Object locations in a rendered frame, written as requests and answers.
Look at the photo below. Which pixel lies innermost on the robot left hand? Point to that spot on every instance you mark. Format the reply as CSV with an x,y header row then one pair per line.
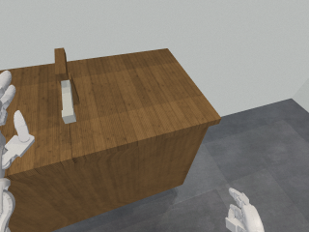
x,y
20,143

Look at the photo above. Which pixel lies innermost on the counter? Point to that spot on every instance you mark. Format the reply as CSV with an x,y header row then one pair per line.
x,y
140,121

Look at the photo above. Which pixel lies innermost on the tap lever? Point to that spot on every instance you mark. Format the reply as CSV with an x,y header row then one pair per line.
x,y
68,113

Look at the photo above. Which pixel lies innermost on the robot left forearm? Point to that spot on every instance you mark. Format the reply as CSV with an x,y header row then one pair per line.
x,y
7,205

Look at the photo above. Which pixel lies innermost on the robot right hand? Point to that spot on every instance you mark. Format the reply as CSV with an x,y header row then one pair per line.
x,y
245,219

